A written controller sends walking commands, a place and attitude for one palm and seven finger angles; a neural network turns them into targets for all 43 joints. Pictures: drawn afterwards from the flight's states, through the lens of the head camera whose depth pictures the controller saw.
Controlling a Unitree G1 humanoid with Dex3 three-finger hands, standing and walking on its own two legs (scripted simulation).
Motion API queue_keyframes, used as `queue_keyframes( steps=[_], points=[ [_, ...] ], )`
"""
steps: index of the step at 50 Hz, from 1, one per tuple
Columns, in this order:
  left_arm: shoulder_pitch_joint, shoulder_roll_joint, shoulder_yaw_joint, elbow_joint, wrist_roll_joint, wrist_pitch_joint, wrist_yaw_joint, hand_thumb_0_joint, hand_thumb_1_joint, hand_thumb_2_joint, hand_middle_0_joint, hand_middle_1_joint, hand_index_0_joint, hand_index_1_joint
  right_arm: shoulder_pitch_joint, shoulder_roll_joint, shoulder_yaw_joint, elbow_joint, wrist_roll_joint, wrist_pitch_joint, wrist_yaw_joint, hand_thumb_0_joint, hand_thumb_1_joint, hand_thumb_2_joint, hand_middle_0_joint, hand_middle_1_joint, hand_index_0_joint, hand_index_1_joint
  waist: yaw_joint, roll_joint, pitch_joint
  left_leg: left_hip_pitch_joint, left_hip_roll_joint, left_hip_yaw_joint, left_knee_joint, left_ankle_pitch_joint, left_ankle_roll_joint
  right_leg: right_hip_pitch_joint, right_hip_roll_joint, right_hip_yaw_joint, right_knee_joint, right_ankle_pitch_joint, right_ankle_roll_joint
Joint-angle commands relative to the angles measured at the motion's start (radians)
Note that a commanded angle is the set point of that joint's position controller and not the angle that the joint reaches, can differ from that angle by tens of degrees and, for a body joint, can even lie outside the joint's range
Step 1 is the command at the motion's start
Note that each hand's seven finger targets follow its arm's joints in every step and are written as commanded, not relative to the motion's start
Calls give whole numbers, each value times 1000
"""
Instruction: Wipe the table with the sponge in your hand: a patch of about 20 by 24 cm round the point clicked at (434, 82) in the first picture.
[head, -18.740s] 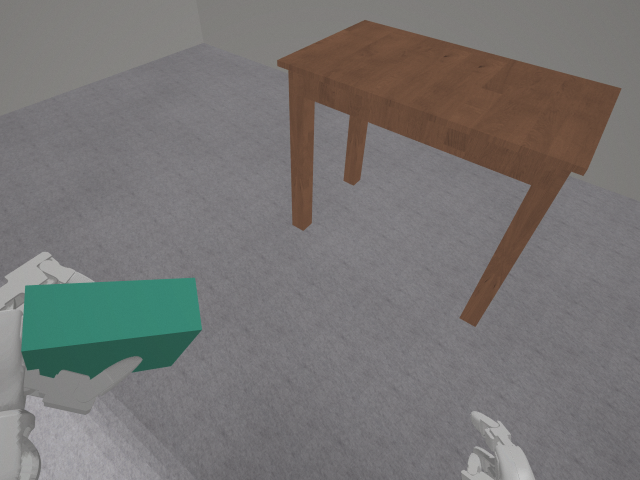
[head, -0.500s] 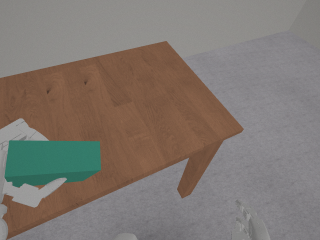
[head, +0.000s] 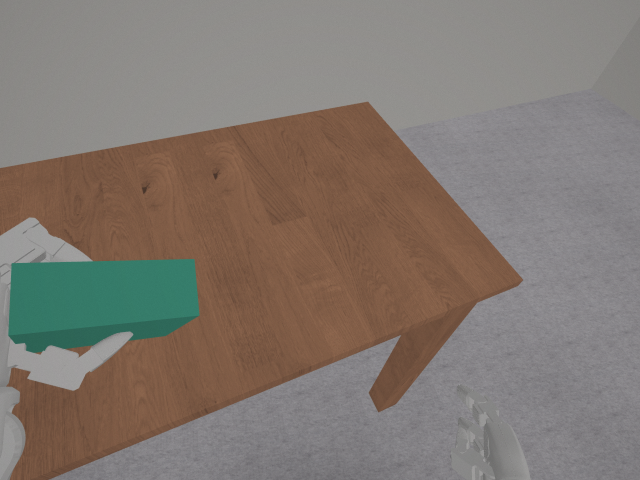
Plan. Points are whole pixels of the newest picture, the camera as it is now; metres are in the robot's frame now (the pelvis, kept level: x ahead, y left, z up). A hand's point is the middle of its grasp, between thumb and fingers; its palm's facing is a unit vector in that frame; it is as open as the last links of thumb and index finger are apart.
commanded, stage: come to a stop and stand still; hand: left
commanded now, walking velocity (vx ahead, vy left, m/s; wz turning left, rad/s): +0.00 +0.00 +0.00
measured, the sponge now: (132, 305) +0.24 +0.22 +0.13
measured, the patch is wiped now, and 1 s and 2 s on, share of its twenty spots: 0.00 0.00 0.00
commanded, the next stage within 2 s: look again from close up in 0.04 s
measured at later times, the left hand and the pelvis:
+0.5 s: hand (100, 309) +0.22 +0.23 +0.16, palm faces +0.37 -0.84 -0.39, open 9.4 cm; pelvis +0.00 -0.02 +0.00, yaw +0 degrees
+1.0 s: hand (97, 276) +0.24 +0.24 +0.17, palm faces +0.40 -0.83 -0.40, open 9.4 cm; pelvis +0.00 -0.02 +0.00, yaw -1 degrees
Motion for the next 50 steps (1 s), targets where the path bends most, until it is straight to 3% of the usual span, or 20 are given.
queue_keyframes(
  steps=[1, 3, 7, 9, 13, 14, 18, 19, 26, 34, 38, 39, 40, 41, 42, 43, 44, 45, 48, 50],
  points=[
    [-92, 129, 57, -221, -18, -67, 11, 0, 100, 1300, -1200, -1600, -1200, -1600, -59, -154, -68, -143, 4, -49, -5, 0, -900, -900, 200, 300, 200, 300, -22, 140, -180, 9, 178, -143, -125, 263, -129, 123, -29, 41, 9, 113, -31],
    [-76, 136, 68, -225, -15, -62, 17, 0, 100, 1300, -1200, -1600, -1200, -1600, -80, -150, -67, -141, 11, -46, -4, 0, -900, -900, 200, 300, 200, 300, -22, 135, -188, 35, 169, -136, -120, 308, -141, 114, -24, 38, 13, 122, -31],
    [-50, 152, 84, -219, -24, -57, 16, 0, 100, 1300, -1200, -1600, -1200, -1600, -71, -152, -71, -150, 9, -30, -6, 0, -900, -900, 200, 300, 200, 300, -20, 85, -204, -5, 169, -133, -92, 270, -123, 166, -53, 54, -9, 169, -35],
    [-25, 136, 75, -213, -32, -57, 16, 0, 100, 1300, -1200, -1600, -1200, -1600, -81, -150, -61, -147, 7, -26, -8, 0, -900, -900, 200, 300, 200, 300, -21, 89, -192, -14, 154, -129, -106, 241, -119, 157, -46, 50, -16, 155, -34],
    [-29, 179, 111, -269, -30, -60, 23, 0, 100, 1300, -1200, -1600, -1200, -1600, -100, -145, -62, -150, 15, -33, -13, 0, -900, -900, 200, 300, 200, 300, -21, 143, -189, -15, 154, -128, -109, 189, -109, 150, -49, 69, -12, 144, -36],
    [-22, 150, 86, -252, -36, -62, 19, 0, 100, 1300, -1200, -1600, -1200, -1600, -85, -148, -58, -149, 6, -29, -14, 0, -900, -900, 200, 300, 200, 300, -20, 131, -186, -35, 154, -132, -120, 170, -103, 159, -47, 57, -16, 131, -34],
    [-13, 172, 108, -253, -34, -57, 25, 0, 100, 1300, -1200, -1600, -1200, -1600, -95, -148, -63, -145, 16, -38, -17, 0, -900, -900, 200, 300, 200, 300, -21, 135, -192, -16, 152, -128, -108, 171, -100, 151, -52, 78, -21, 149, -36],
    [-12, 140, 78, -235, -38, -58, 20, 0, 100, 1300, -1200, -1600, -1200, -1600, -81, -150, -60, -144, 8, -34, -17, 0, -900, -900, 200, 300, 200, 300, -21, 119, -187, -22, 153, -126, -111, 161, -93, 148, -52, 71, -29, 139, -36],
    [-45, 136, 67, -180, -36, -34, 21, 0, 100, 1300, -1200, -1600, -1200, -1600, -83, -157, -64, -142, 13, -32, -23, 0, -900, -900, 200, 300, 200, 300, -23, 61, -142, -28, 147, -125, -119, 54, -72, 97, -61, 114, -81, 63, -34],
    [-51, 150, 67, -240, -35, -34, 29, 0, 100, 1300, -1200, -1600, -1200, -1600, -98, -153, -59, -143, 10, -34, -21, 0, -900, -900, 200, 300, 200, 300, -22, 99, -180, -18, 136, -119, -96, 68, -57, 122, -76, 120, -90, 64, -39],
    [-11, 179, 103, -268, -38, -31, 33, 0, 100, 1300, -1200, -1600, -1200, -1600, -106, -156, -64, -143, 18, -37, -21, 0, -900, -900, 200, 300, 200, 300, -23, 123, -206, 7, 142, -123, -86, 154, -67, 135, -72, 117, -58, 156, -43],
    [2, 157, 84, -260, -42, -33, 30, 0, 100, 1300, -1200, -1600, -1200, -1600, -94, -152, -60, -145, 13, -32, -21, 0, -900, -900, 200, 300, 200, 300, -22, 119, -214, 5, 148, -120, -87, 169, -66, 148, -71, 102, -51, 168, -41],
    [-1076, 974, 660, -525, 131, -144, 31, 0, 100, 1300, -1200, -1600, -1200, -1600, 65, -173, -50, -127, -33, -74, -16, 0, -900, -900, 200, 300, 200, 300, -26, 33, -31, -162, 151, -53, 16, 193, -45, -15, -50, 104, -91, 117, 43],
    [-470, 338, 271, 121, 17, -95, -14, 0, 100, 1300, -1200, -1600, -1200, -1600, -55, -60, -11, -92, 1, -64, -17, 0, -900, -900, 200, 300, 200, 300, -24, 37, -244, -17, 104, -83, -10, 210, -46, 18, -110, 101, -46, 67, -53],
    [-179, 268, 221, 63, -23, -93, -12, 0, 100, 1300, -1200, -1600, -1200, -1600, -40, -125, -63, -134, 0, -74, -18, 0, -900, -900, 200, 300, 200, 300, 17, 77, -177, -16, 119, -94, -9, 170, -73, 66, -96, 207, -93, 136, -58],
    [-62, 103, 110, 139, -48, -70, -15, 0, 100, 1300, -1200, -1600, -1200, -1600, -35, -142, -74, -119, 22, -71, 3, 0, -900, -900, 200, 300, 200, 300, -11, 195, -248, 40, 118, -62, -12, 189, -78, 118, -100, 178, -35, 176, -76],
    [-127, 135, 86, -36, -49, -84, -21, 0, 100, 1300, -1200, -1600, -1200, -1600, -19, -157, -79, -137, 22, -62, 12, 0, -900, -900, 200, 300, 200, 300, -18, 233, -269, 13, 124, -79, -30, 203, -76, 140, -97, 143, 0, 171, -65],
    [-78, 136, 81, -80, -53, -91, -21, 0, 100, 1300, -1200, -1600, -1200, -1600, -31, -164, -77, -135, 19, -62, 21, 0, -900, -900, 200, 300, 200, 300, -14, 215, -259, -10, 139, -98, -44, 209, -70, 145, -85, 126, 8, 156, -53],
    [66, 66, -5, -140, -54, -81, -14, 0, 100, 1300, -1200, -1600, -1200, -1600, -82, -148, -63, -151, 32, -65, 39, 0, -900, -900, 200, 300, 200, 300, -5, 96, -196, -49, 160, -111, -93, 144, -55, 124, -52, 88, 22, 91, -30],
    [22, 138, 49, -173, -43, -79, -3, 0, 100, 1300, -1200, -1600, -1200, -1600, -71, -159, -65, -158, 25, -60, 27, 0, -900, -900, 200, 300, 200, 300, -4, 2, -168, -103, 166, -134, -122, 78, -60, 131, -42, 71, 24, 41, -22]
  ],
)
